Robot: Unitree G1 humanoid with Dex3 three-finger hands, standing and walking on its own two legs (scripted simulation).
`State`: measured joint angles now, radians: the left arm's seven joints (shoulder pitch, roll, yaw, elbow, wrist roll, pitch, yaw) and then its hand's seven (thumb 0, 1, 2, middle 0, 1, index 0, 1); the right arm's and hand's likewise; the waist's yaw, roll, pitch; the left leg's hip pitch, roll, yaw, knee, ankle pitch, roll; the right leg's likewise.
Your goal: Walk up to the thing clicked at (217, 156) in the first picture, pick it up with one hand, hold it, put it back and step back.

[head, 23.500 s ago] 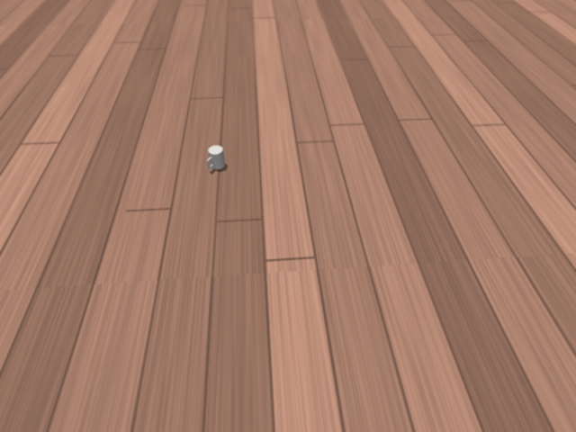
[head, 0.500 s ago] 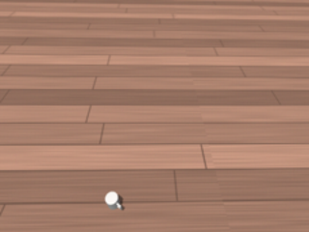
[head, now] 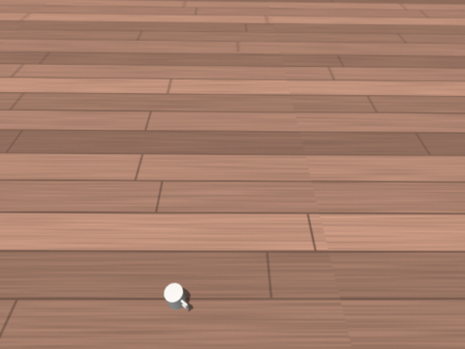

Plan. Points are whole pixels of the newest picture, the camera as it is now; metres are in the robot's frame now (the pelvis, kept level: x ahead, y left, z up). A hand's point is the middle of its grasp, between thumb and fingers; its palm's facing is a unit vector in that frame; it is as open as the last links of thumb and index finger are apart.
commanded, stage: stand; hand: left
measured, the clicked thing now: (178, 299) +0.43 +0.22 -0.73
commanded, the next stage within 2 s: rise first in 1.80 s
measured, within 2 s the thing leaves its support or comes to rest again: neither
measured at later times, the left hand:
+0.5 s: hand out of the picture +0.06 +0.26 -0.16, palm faces -0.01 -0.94 -0.34, open 7.4 cm
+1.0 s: hand out of the picture +0.06 +0.26 -0.16, palm faces -0.01 -0.94 -0.34, open 7.4 cm
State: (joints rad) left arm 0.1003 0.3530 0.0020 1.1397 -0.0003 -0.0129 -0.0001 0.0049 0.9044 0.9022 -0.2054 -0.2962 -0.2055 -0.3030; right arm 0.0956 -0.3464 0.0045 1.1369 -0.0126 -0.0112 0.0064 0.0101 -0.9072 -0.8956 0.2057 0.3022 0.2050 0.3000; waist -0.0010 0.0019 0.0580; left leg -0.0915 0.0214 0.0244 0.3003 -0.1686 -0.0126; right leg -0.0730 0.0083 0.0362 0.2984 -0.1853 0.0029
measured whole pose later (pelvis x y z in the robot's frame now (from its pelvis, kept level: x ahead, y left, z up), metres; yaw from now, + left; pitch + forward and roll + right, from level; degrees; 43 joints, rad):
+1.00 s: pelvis +0.00 +0.01 +0.00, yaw +1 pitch -2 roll +0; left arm 0.13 0.35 -0.01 1.13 0.00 -0.01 0.00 0.00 0.90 0.90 -0.21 -0.30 -0.21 -0.30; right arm 0.11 -0.35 0.00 1.14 -0.01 -0.01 0.01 0.01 -0.91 -0.90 0.21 0.30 0.20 0.30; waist 0.00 0.00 0.05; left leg -0.10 0.00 0.01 0.31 -0.17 0.00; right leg -0.08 -0.01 0.02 0.31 -0.19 0.01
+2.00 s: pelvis -0.01 +0.01 -0.01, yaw +2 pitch +1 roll +0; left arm 0.08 0.33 0.04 1.07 -0.02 -0.03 0.02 0.01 0.83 0.92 -0.21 -0.37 -0.20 -0.37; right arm 0.17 -0.33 0.01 0.97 0.04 -0.04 -0.03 0.01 -0.92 -0.90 0.20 0.30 0.20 0.30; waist 0.00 0.00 0.05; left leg -0.22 -0.01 -0.01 0.40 -0.20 0.00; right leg -0.18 -0.02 0.00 0.40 -0.23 0.02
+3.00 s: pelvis -0.02 +0.01 -0.12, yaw +2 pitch +21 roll -2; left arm 0.30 0.35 0.12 0.35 0.26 0.24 0.00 0.00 -0.50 0.95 -0.07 -1.08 -0.08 -1.08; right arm 0.20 -0.24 -0.02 0.53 0.00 -0.16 -0.02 0.02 -0.89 -0.89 0.21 0.30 0.20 0.30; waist -0.03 0.01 -0.15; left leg -1.07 0.02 -0.04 1.28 -0.57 -0.01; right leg -1.01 0.01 -0.02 1.24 -0.59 0.01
